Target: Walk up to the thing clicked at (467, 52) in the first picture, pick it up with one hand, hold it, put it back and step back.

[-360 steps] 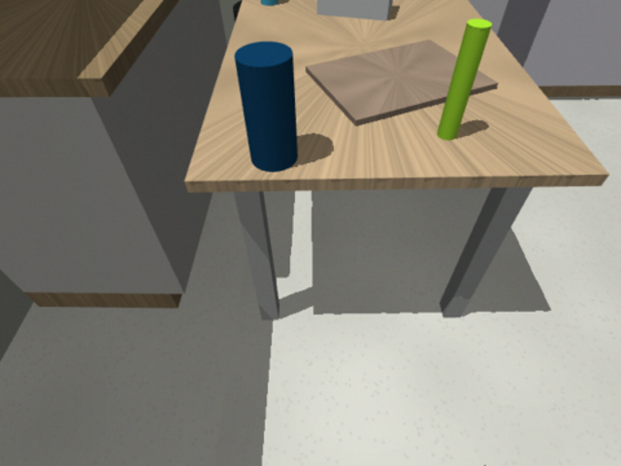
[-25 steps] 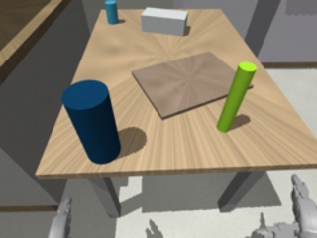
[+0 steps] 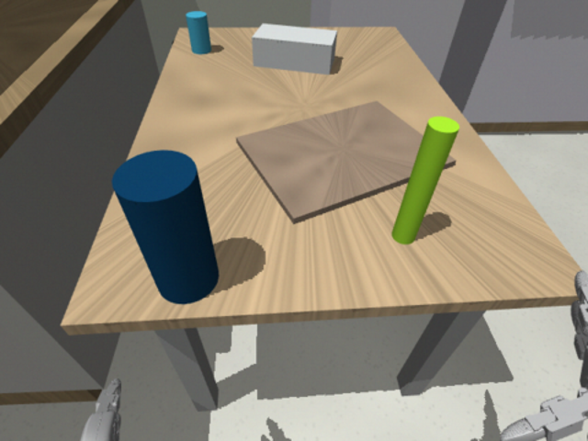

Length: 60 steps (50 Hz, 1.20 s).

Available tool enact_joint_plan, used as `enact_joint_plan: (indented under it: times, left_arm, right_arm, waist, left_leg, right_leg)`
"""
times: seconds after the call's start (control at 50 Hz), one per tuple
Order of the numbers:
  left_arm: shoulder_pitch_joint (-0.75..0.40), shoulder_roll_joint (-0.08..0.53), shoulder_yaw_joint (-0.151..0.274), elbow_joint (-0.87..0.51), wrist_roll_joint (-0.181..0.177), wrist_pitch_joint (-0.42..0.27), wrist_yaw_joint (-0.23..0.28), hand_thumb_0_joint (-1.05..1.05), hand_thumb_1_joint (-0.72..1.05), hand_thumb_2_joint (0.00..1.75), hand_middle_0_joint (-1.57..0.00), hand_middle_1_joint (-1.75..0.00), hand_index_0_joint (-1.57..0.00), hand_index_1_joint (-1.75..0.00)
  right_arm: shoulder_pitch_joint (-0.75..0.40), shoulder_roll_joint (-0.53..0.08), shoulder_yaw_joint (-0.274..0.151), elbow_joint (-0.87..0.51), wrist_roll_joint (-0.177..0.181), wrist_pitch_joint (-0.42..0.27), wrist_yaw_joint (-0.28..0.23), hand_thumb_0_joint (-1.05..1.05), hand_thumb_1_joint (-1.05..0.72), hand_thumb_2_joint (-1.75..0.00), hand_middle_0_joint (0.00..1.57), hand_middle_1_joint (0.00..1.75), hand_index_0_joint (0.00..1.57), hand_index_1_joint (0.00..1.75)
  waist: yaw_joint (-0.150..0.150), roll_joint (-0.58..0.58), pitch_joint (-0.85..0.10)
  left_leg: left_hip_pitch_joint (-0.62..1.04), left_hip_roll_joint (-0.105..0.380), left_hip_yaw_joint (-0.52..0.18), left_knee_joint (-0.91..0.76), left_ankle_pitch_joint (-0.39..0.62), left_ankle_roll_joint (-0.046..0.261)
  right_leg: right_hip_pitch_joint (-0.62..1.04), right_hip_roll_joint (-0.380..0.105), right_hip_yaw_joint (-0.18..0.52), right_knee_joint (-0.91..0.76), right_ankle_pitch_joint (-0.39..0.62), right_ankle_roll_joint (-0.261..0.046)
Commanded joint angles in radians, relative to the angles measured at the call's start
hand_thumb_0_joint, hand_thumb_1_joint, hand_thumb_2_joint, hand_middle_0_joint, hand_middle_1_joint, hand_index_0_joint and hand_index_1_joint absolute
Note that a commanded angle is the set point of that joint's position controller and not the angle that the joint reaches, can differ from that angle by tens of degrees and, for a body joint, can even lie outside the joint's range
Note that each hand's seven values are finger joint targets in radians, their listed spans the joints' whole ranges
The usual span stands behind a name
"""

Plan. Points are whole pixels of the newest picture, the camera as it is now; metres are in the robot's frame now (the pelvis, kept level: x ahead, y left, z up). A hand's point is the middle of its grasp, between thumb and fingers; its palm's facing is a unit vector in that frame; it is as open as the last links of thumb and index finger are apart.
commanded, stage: rise first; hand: right
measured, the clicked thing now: (420, 188) +0.47 -0.21 +0.08
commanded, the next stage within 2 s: go down in 0.64 s
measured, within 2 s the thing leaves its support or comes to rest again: neither
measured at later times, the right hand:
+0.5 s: hand (571, 359) +0.18 -0.27 +0.12, palm faces +0.36 +0.84 -0.41, open 17.6 cm
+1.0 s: hand (579, 349) +0.18 -0.27 +0.13, palm faces +0.39 +0.83 -0.39, open 17.5 cm
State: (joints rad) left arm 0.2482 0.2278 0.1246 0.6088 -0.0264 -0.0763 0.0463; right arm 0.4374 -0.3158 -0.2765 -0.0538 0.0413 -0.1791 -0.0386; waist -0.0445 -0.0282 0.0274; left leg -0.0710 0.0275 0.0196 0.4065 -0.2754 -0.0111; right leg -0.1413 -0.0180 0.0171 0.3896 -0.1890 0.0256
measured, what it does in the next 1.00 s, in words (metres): stands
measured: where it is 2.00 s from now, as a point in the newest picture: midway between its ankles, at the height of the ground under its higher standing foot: outside the picture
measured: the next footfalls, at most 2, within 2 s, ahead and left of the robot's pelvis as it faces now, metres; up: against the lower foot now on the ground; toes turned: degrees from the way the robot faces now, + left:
none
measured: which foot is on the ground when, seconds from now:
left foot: down 0.00-1.00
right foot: down 0.00-1.00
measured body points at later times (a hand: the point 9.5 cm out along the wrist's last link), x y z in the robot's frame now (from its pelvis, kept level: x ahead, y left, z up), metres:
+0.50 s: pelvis -0.02 +0.00 +0.00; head -0.03 +0.01 +0.45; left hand +0.14 +0.26 -0.09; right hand +0.15 -0.31 +0.14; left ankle -0.03 +0.12 -0.74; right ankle +0.02 -0.14 -0.74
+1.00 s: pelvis -0.01 +0.00 +0.00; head -0.03 +0.01 +0.45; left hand +0.16 +0.27 -0.08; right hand +0.15 -0.31 +0.15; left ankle -0.03 +0.12 -0.74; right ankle +0.02 -0.14 -0.74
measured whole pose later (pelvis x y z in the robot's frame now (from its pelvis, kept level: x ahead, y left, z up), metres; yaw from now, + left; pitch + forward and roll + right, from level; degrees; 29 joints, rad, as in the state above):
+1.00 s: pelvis -0.01 +0.00 +0.00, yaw +0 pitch -4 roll +0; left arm 0.20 0.21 0.17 0.70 0.00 -0.12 0.04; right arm 0.40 -0.32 -0.39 -0.11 0.05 -0.36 0.03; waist -0.04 -0.02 0.01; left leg -0.10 0.03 0.02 0.45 -0.28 -0.01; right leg -0.16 -0.02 0.02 0.42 -0.19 0.03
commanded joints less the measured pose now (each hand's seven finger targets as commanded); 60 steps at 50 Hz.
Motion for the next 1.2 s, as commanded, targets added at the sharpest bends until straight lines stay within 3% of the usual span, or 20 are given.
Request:
enact_joint_plan:
  times: [0.0,0.06,0.12,0.2,0.24,0.28,0.32,0.36,0.58,0.7,0.74,0.76,0.78,0.8,0.84,0.92,1.04,1.1,1.12,1.18]
  left_arm:
    - [-0.078,0.123,0.053,-0.145,0.000,-0.054,0.007,0.00,-0.56,0.03,-0.06,-0.04,-0.05,-0.05]
    - [-0.086,0.117,0.040,-0.167,0.003,-0.065,0.004,0.00,-0.56,0.04,-0.06,-0.04,-0.05,-0.05]
    - [-0.069,0.167,0.096,-0.172,0.006,-0.074,0.010,0.00,-0.55,0.04,-0.06,-0.04,-0.05,-0.05]
    - [-0.086,0.098,0.038,-0.159,0.004,-0.082,0.000,0.00,-0.56,0.05,-0.06,-0.05,-0.05,-0.05]
    - [-0.077,0.128,0.080,-0.133,0.004,-0.083,0.004,0.00,-0.57,0.05,-0.06,-0.04,-0.05,-0.05]
    - [-0.103,0.110,0.048,-0.164,0.005,-0.088,0.000,0.00,-0.56,0.05,-0.05,-0.05,-0.05,-0.05]
    - [-0.098,0.150,0.096,-0.144,0.005,-0.090,0.004,0.00,-0.55,0.05,-0.05,-0.05,-0.05,-0.05]
    - [-0.100,0.117,0.064,-0.145,0.005,-0.093,0.000,0.00,-0.56,0.05,-0.05,-0.05,-0.05,-0.05]
    - [-0.110,0.104,0.056,-0.112,0.007,-0.099,-0.005,0.00,-0.56,0.06,-0.05,-0.05,-0.05,-0.05]
    - [-0.114,0.136,0.089,-0.113,0.007,-0.097,-0.002,0.00,-0.56,0.08,-0.05,-0.06,-0.05,-0.06]
    - [-0.108,0.142,0.103,-0.112,0.005,-0.096,-0.001,0.00,-0.49,0.00,-0.06,-0.06,-0.07,-0.04]
    - [-0.143,0.101,0.070,-0.090,0.033,-0.098,-0.010,0.00,-0.54,0.04,-0.05,-0.05,-0.05,-0.05]
    - [-0.141,0.127,0.094,-0.102,0.030,-0.101,-0.009,0.00,-0.54,0.04,-0.05,-0.05,-0.05,-0.05]
    - [-0.125,0.091,0.062,-0.085,0.029,-0.097,-0.011,0.00,-0.54,0.04,-0.05,-0.05,-0.05,-0.05]
    - [-0.145,0.123,0.081,-0.111,0.028,-0.091,-0.002,0.00,-0.55,0.04,-0.05,-0.04,-0.05,-0.05]
    - [-0.126,0.140,0.109,-0.046,0.031,-0.080,0.006,0.00,-0.55,0.04,-0.05,-0.04,-0.05,-0.05]
    - [-0.216,0.048,-0.016,-0.012,0.017,-0.084,0.015,0.00,-0.55,0.04,-0.05,-0.04,-0.05,-0.04]
    - [-0.247,0.124,0.023,-0.041,0.013,-0.090,0.049,0.00,-0.55,0.04,-0.06,-0.04,-0.05,-0.04]
    - [-0.272,0.125,-0.001,-0.073,0.011,-0.096,0.059,0.00,-0.54,0.03,-0.05,-0.04,-0.05,-0.04]
    - [-0.222,0.197,0.048,-0.094,0.006,-0.106,0.094,0.00,-0.54,0.03,-0.05,-0.04,-0.05,-0.04]
  right_arm:
    - [-0.086,-0.190,-0.114,-0.247,0.011,-0.081,-0.005,0.00,0.58,-0.03,0.04,0.06,0.05,0.06]
    - [-0.083,-0.194,-0.127,-0.272,0.011,-0.101,-0.006,0.00,0.58,-0.03,0.04,0.06,0.05,0.06]
    - [-0.072,-0.200,-0.143,-0.268,0.012,-0.111,-0.006,0.00,0.58,-0.03,0.04,0.06,0.05,0.06]
    - [-0.063,-0.187,-0.136,-0.285,0.011,-0.128,-0.002,0.00,0.56,-0.04,0.04,0.06,0.05,0.06]
    - [-0.076,-0.194,-0.141,-0.305,0.013,-0.131,-0.002,0.00,0.56,-0.04,0.04,0.06,0.05,0.06]
    - [-0.084,-0.188,-0.137,-0.310,0.010,-0.140,0.001,0.00,0.58,-0.04,0.04,0.06,0.05,0.06]
    - [-0.096,-0.208,-0.160,-0.319,0.014,-0.150,-0.002,0.00,0.57,-0.04,0.04,0.06,0.05,0.06]
    - [-0.094,-0.204,-0.161,-0.311,0.012,-0.158,-0.002,0.00,0.58,-0.04,0.04,0.06,0.05,0.06]
    - [-0.066,-0.201,-0.167,-0.330,0.015,-0.184,0.006,0.00,0.58,-0.04,0.04,0.06,0.05,0.06]
    - [-0.076,-0.218,-0.189,-0.367,0.017,-0.195,0.005,0.00,0.55,-0.05,0.05,0.06,0.05,0.06]
    - [-0.050,-0.201,-0.172,-0.349,0.017,-0.196,0.008,0.00,0.49,-0.06,0.04,0.06,0.05,0.06]
    - [-0.024,-0.112,-0.141,-0.325,-0.004,-0.225,0.019,0.00,0.55,-0.04,0.04,0.05,0.05,0.05]
    - [-0.035,-0.149,-0.187,-0.323,0.004,-0.238,0.022,0.00,0.57,-0.04,0.03,0.06,0.05,0.06]
    - [-0.052,-0.172,-0.203,-0.321,0.002,-0.244,0.023,0.00,0.55,-0.05,0.04,0.06,0.05,0.06]
    - [-0.089,-0.205,-0.228,-0.313,0.007,-0.249,0.028,0.00,0.54,-0.05,0.04,0.06,0.05,0.06]
    - [-0.146,-0.218,-0.246,-0.269,0.027,-0.244,0.049,0.00,0.55,-0.05,0.03,0.06,0.05,0.06]
    - [-0.320,-0.269,-0.261,-0.175,0.076,-0.210,0.133,0.00,0.61,-0.05,0.02,0.06,0.04,0.06]
    - [-0.449,-0.326,-0.295,-0.041,0.126,-0.183,0.197,0.00,0.59,-0.06,0.02,0.06,0.04,0.06]
    - [-0.521,-0.354,-0.309,-0.025,0.146,-0.176,0.222,0.00,0.60,-0.05,0.03,0.06,0.04,0.06]
    - [-0.616,-0.418,-0.339,0.114,0.191,-0.141,0.296,0.00,0.56,-0.04,0.04,0.05,0.05,0.05]
  waist:
    - [0.006,-0.010,-0.025]
    - [-0.003,-0.007,-0.032]
    - [0.010,0.017,-0.055]
    - [-0.010,0.002,-0.038]
    - [0.001,-0.011,-0.023]
    - [-0.005,0.013,-0.036]
    - [-0.003,-0.005,-0.025]
    - [-0.010,-0.010,-0.031]
    - [-0.016,0.001,-0.028]
    - [-0.013,-0.005,-0.049]
    - [-0.005,0.005,-0.039]
    - [0.016,0.084,-0.090]
    - [0.006,0.065,-0.090]
    - [-0.001,0.038,-0.086]
    - [0.005,0.039,-0.103]
    - [0.016,-0.029,-0.057]
    - [0.024,-0.045,-0.015]
    - [0.056,0.054,-0.098]
    - [0.048,0.058,-0.113]
    - [0.063,0.065,-0.170]
  left_leg:
    - [-0.076,-0.020,0.040,-0.086,0.149,0.011]
    - [-0.074,-0.022,0.041,-0.088,0.129,0.013]
    - [-0.070,-0.023,0.045,-0.077,0.154,0.014]
    - [-0.067,-0.022,0.044,-0.080,0.139,0.017]
    - [-0.085,-0.019,0.041,-0.088,0.118,0.015]
    - [-0.079,-0.021,0.040,-0.090,0.102,0.015]
    - [-0.088,-0.022,0.040,-0.091,0.075,0.019]
    - [-0.081,-0.024,0.042,-0.091,0.073,0.020]
    - [-0.080,-0.025,0.039,-0.098,0.060,0.019]
    - [-0.074,-0.026,0.040,-0.088,0.099,0.017]
    - [-0.075,-0.023,0.039,-0.088,0.110,0.016]
    - [-0.089,-0.039,0.039,-0.061,0.151,0.002]
    - [-0.091,-0.036,0.038,-0.054,0.158,0.002]
    - [-0.091,-0.029,0.030,-0.054,0.163,0.001]
    - [-0.099,-0.029,0.030,-0.050,0.169,0.002]
    - [-0.124,-0.031,0.028,-0.049,0.147,0.006]
    - [-0.163,-0.024,0.011,-0.079,0.054,0.003]
    - [-0.143,-0.006,-0.017,-0.084,0.104,-0.013]
    - [-0.137,-0.003,-0.020,-0.085,0.100,-0.015]
    - [-0.133,0.000,-0.020,-0.071,0.118,-0.015]
  right_leg:
    - [0.042,0.028,-0.059,-0.052,0.117,-0.040]
    - [0.043,0.027,-0.058,-0.055,0.103,-0.038]
    - [0.065,0.023,-0.053,-0.052,0.126,-0.039]
    - [0.048,0.026,-0.056,-0.050,0.118,-0.039]
    - [0.046,0.029,-0.057,-0.054,0.091,-0.038]
    - [0.047,0.028,-0.056,-0.057,0.081,-0.039]
    - [0.044,0.028,-0.054,-0.061,0.056,-0.036]
    - [0.044,0.026,-0.053,-0.064,0.056,-0.037]
    - [0.037,0.026,-0.057,-0.063,0.052,-0.039]
    - [0.049,0.027,-0.054,-0.060,0.085,-0.038]
    - [0.052,0.028,-0.055,-0.057,0.093,-0.038]
    - [0.062,0.028,-0.037,-0.024,0.119,-0.040]
    - [0.058,0.029,-0.039,-0.022,0.125,-0.038]
    - [0.055,0.035,-0.041,-0.018,0.125,-0.039]
    - [0.066,0.035,-0.038,-0.021,0.130,-0.038]
    - [0.047,0.035,-0.038,-0.027,0.098,-0.034]
    - [-0.003,0.037,-0.033,-0.026,-0.005,-0.038]
    - [0.024,0.040,-0.024,0.005,0.044,-0.045]
    - [0.024,0.039,-0.021,0.010,0.044,-0.046]
    - [0.056,0.036,-0.010,0.004,0.056,-0.047]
